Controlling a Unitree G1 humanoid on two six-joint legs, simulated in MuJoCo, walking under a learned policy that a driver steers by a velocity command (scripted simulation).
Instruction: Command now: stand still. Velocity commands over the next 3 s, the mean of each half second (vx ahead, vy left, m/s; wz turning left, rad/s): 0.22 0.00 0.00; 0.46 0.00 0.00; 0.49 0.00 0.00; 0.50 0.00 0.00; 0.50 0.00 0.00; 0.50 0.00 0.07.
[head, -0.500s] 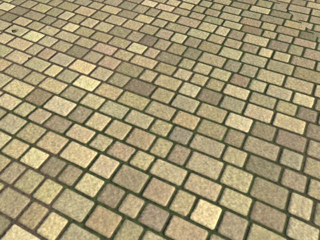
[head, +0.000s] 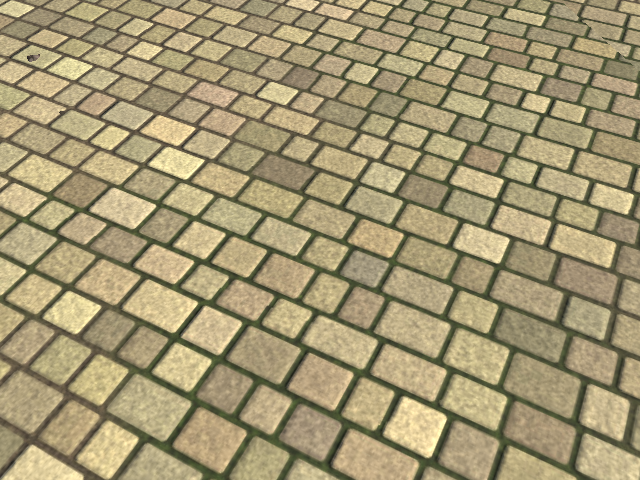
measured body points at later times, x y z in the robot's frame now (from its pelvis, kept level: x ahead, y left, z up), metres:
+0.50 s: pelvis +0.10 +0.05 +0.01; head +0.11 +0.07 +0.45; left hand +0.15 +0.31 -0.14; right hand +0.05 -0.19 -0.14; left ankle +0.06 +0.14 -0.74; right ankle +0.05 -0.09 -0.65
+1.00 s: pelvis +0.38 +0.00 +0.00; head +0.41 -0.01 +0.45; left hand +0.47 +0.26 -0.13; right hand +0.42 -0.27 -0.14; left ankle +0.31 +0.15 -0.64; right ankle +0.44 -0.08 -0.74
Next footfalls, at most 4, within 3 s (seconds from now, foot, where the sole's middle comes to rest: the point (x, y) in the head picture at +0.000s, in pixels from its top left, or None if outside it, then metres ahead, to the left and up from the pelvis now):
0.84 right None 0.48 -0.09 -0.78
1.38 left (268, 358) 0.79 0.16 -0.78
1.94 right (363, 252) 1.11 -0.08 -0.78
2.50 left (279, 174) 1.42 0.16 -0.78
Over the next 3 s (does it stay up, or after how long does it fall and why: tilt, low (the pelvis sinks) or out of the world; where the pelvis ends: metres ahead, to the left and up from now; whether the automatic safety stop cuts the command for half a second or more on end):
stays up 1.52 0.04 0.00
